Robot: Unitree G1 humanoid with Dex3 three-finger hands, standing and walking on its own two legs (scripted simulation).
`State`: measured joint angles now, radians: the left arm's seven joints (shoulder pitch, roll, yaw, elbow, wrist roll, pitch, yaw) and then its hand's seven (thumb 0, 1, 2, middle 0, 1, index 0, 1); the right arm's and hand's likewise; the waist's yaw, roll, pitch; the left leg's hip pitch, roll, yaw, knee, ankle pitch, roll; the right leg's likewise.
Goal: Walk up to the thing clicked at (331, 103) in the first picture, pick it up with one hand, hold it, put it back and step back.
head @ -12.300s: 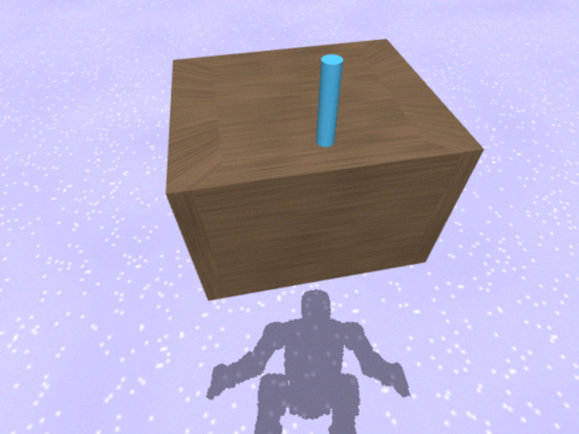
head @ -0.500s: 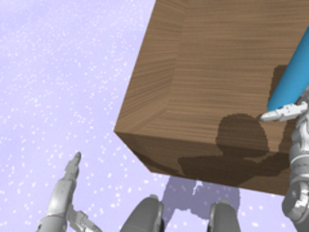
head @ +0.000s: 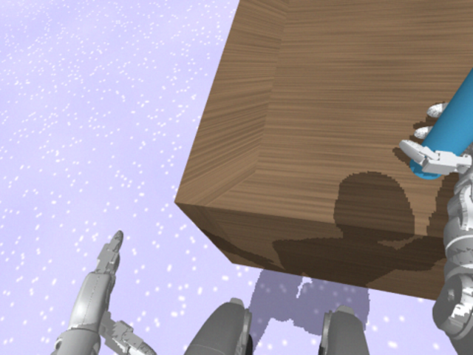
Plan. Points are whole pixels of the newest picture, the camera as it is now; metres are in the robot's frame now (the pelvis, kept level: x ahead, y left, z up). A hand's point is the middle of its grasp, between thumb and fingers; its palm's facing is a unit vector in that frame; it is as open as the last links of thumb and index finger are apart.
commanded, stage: settle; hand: right
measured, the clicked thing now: (461, 122) +0.48 -0.24 +0.07
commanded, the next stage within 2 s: lift in 1.04 s
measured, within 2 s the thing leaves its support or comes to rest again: leaves its support in 0.34 s
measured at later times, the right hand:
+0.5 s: hand (457, 130) +0.48 -0.24 +0.05, palm faces +0.23 +0.97 +0.01, open 7.2 cm
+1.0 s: hand (463, 112) +0.49 -0.23 +0.08, palm faces +0.21 +0.98 +0.02, open 7.2 cm
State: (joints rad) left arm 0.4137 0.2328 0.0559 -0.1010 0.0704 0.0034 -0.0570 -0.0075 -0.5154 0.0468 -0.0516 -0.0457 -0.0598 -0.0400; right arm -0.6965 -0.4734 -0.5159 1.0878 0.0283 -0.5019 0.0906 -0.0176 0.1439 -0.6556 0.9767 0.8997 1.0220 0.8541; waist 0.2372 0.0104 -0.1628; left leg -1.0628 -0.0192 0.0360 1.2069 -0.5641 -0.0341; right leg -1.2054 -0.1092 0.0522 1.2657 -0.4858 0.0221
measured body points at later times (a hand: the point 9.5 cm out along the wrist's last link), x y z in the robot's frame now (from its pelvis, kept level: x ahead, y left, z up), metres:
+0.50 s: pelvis +0.00 +0.00 +0.01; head +0.12 -0.06 +0.45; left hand +0.16 +0.26 +0.03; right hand +0.46 -0.29 +0.05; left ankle +0.00 +0.15 -0.62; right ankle +0.05 -0.13 -0.62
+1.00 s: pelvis +0.01 +0.00 +0.03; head +0.12 -0.05 +0.47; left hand +0.17 +0.26 +0.03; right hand +0.47 -0.29 +0.08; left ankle +0.00 +0.15 -0.62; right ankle +0.05 -0.13 -0.62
